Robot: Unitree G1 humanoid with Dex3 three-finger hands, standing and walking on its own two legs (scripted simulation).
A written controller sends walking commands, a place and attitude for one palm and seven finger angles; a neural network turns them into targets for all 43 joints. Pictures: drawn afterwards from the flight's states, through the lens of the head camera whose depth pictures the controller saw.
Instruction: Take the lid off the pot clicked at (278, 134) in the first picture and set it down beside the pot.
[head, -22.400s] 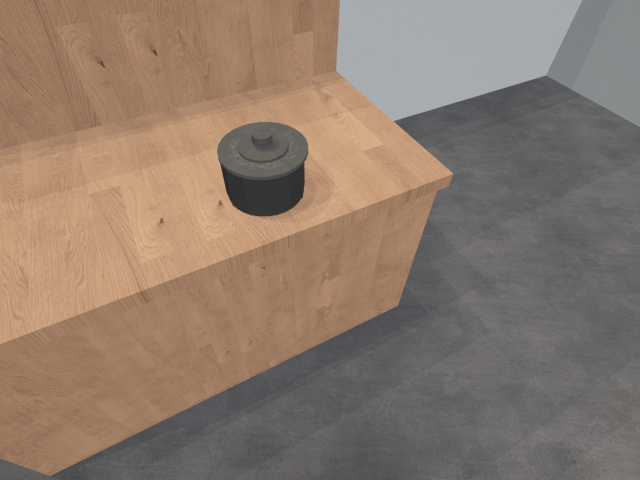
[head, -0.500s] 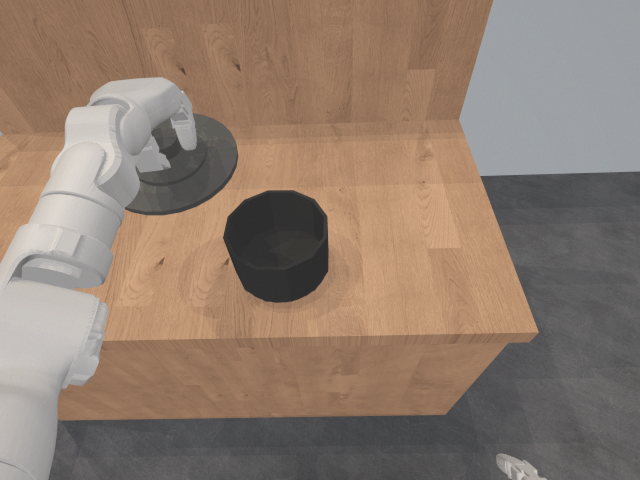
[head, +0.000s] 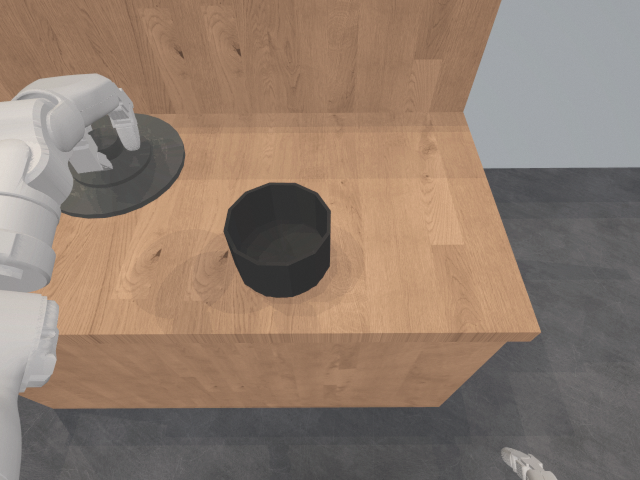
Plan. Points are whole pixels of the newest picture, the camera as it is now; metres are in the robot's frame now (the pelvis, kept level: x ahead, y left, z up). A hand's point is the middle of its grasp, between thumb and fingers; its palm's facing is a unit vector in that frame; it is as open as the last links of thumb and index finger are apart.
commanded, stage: move the lid sideways beside the pot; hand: left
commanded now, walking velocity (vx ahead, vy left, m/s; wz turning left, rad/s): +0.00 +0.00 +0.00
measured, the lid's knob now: (103, 144) +0.49 +0.28 +0.14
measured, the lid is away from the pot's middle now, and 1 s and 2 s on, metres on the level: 0.21 0.23 0.22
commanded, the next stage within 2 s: lower the lid onto the table in 0.40 s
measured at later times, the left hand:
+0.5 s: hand (73, 143) +0.46 +0.29 +0.17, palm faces -0.33 -0.03 -0.95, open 6.5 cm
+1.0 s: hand (82, 168) +0.46 +0.30 +0.13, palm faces -0.35 -0.05 -0.93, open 6.5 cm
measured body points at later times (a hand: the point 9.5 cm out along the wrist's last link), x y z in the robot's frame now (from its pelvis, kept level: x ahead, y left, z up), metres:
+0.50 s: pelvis +0.00 +0.01 +0.00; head +0.07 +0.00 +0.44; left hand +0.48 +0.29 +0.22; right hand +0.09 -0.26 -0.13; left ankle -0.02 +0.07 -0.74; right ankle -0.01 -0.14 -0.74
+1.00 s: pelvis +0.01 +0.01 +0.00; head +0.08 +0.00 +0.44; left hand +0.47 +0.30 +0.19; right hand +0.10 -0.27 -0.13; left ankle -0.02 +0.07 -0.74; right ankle -0.01 -0.14 -0.74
